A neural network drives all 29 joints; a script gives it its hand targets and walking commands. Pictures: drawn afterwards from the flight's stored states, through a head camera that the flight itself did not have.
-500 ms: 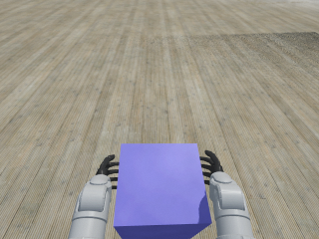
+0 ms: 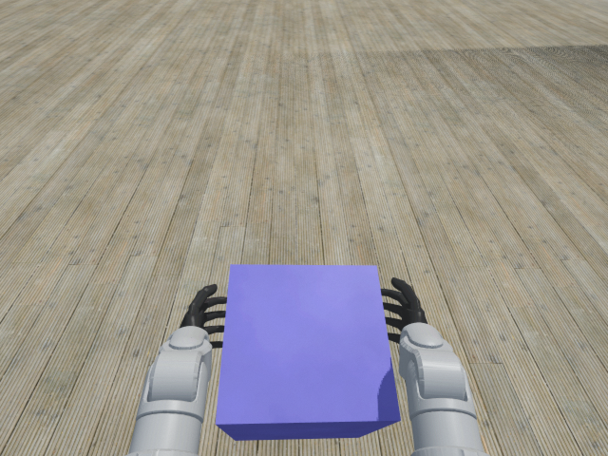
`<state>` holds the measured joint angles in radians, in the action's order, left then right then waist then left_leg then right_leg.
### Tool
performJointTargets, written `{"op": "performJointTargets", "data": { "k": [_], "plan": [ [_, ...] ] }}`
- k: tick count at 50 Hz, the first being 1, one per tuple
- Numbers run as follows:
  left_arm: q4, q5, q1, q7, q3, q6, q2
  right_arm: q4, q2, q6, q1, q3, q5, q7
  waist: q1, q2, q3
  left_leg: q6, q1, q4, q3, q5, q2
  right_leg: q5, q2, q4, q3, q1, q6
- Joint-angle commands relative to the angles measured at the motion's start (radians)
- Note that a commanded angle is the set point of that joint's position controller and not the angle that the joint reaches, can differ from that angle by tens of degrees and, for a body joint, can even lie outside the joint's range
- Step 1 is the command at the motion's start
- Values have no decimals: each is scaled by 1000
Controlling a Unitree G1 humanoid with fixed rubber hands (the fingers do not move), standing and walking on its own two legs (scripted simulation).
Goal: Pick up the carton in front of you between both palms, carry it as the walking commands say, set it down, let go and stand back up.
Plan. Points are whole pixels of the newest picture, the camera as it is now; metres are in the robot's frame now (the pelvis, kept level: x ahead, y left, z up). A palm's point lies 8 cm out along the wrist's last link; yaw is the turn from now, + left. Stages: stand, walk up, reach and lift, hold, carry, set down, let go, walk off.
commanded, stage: carry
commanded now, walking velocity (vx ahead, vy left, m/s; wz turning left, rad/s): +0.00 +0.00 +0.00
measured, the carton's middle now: (300, 359) +0.30 +0.00 -0.06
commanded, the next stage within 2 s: hold in 0.82 s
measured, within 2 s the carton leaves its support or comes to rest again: neither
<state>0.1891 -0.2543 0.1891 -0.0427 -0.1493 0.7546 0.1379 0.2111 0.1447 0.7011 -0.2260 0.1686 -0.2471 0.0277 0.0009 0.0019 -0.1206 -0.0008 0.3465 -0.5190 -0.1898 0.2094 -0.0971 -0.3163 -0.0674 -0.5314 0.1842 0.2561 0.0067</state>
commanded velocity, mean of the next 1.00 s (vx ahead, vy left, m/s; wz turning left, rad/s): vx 0.00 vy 0.00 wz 0.00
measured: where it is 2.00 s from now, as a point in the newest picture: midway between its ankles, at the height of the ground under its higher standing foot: outside the picture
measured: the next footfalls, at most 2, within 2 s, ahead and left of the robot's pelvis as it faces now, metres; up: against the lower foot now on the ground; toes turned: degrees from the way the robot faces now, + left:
none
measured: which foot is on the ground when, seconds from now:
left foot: down 0.00-1.00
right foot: down 0.00-1.00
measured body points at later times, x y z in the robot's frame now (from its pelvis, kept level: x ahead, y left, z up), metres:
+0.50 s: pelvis -0.01 -0.01 +0.00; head -0.03 -0.01 +0.45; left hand +0.29 +0.14 +0.03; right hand +0.30 -0.16 +0.03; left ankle +0.04 +0.12 -0.73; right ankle -0.02 -0.10 -0.73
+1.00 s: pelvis -0.01 -0.01 +0.01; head -0.03 -0.01 +0.46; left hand +0.28 +0.13 +0.03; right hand +0.28 -0.18 +0.04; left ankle +0.04 +0.13 -0.73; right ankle -0.03 -0.11 -0.73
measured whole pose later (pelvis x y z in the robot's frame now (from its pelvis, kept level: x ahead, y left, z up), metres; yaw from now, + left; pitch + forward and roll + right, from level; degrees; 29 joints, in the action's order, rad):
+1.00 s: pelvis -0.01 -0.01 +0.01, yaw -4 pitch -5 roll +0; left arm 0.16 -0.26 0.17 -0.01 -0.15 0.75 0.14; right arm 0.23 0.15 0.68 -0.24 0.19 -0.26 0.01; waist 0.01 0.01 0.03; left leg -0.03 0.13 -0.35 0.02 0.14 -0.03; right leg -0.24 0.00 -0.39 0.04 0.08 0.03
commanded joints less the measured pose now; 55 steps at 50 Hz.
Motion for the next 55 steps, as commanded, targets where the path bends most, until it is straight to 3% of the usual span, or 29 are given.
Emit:
{"op": "performJointTargets", "data": {
  "k": [1,16,18,21,24,28,29,38,41,42,43,45,46,47,50,55],
  "plan": [
    [-144,278,536,252,546,-79,914,-9,944,-9,-353,-523,229,-245,0,-5,-231,2,-138,49,96,-207,-92,234,-105,86,-100,-36,9],
    [-114,272,523,257,529,-75,911,17,961,-7,-365,-522,242,-253,0,0,-217,-5,-132,51,89,-185,-88,226,-102,90,-100,-35,10],
    [-116,275,526,256,541,-75,922,-22,958,-9,-382,-541,244,-249,-1,-16,-227,-6,-142,44,87,-195,-88,251,-102,84,-104,-34,8],
    [-119,276,521,256,536,-75,917,3,953,-4,-357,-532,239,-249,-1,12,-215,-6,-129,52,91,-164,-87,236,-102,98,-100,-31,11],
    [-109,273,511,256,533,-70,915,-6,955,-4,-363,-531,242,-248,-2,-10,-221,-10,-144,47,87,-164,-88,230,-104,104,-102,-30,11],
    [-122,276,531,258,537,-74,917,-9,962,-5,-375,-540,246,-250,-2,9,-221,-13,-137,51,84,-154,-89,229,-101,103,-100,-32,11],
    [-121,277,530,257,538,-73,914,-13,960,-6,-381,-542,253,-251,-3,-11,-216,-14,-132,52,83,-160,-86,226,-102,100,-96,-35,12],
    [-107,272,503,255,526,-72,916,-19,957,-6,-376,-543,248,-250,-2,13,-221,-16,-137,42,83,-179,-91,274,-102,91,-96,-37,16],
    [-129,278,530,257,543,-73,918,-18,961,-6,-366,-535,241,-248,-1,-11,-222,-13,-139,47,85,-179,-91,261,-105,93,-96,-31,18],
    [-179,289,439,270,548,-74,939,-27,1006,-14,-296,-548,244,-260,4,89,-138,21,-368,119,225,-293,213,614,87,190,-286,-124,4],
    [-209,279,446,264,542,-88,903,-32,941,-34,-265,-510,223,-251,9,62,-209,26,-379,137,244,-345,198,711,84,165,-302,-211,-2],
    [-178,239,458,261,495,-82,863,-3,919,-32,-313,-463,210,-253,2,5,-135,29,-374,152,250,-337,192,568,110,177,-294,-206,0],
    [-164,245,478,262,504,-82,855,30,904,-31,-304,-442,187,-249,-10,47,-101,23,-366,150,250,-285,192,484,123,201,-289,-201,1],
    [-163,246,480,266,511,-83,865,9,914,-32,-324,-454,190,-249,-18,52,-76,9,-351,153,236,-258,210,477,123,212,-292,-196,-3],
    [-186,260,508,267,524,-90,876,-10,940,-34,-367,-493,212,-256,12,60,-135,13,-337,163,246,-211,212,409,120,206,-284,-256,-13],
    [-79,232,510,280,486,-75,910,66,958,-21,-391,-483,214,-283,14,41,-62,11,-347,184,241,-100,211,252,120,233,-279,-181,-13]
  ]
}}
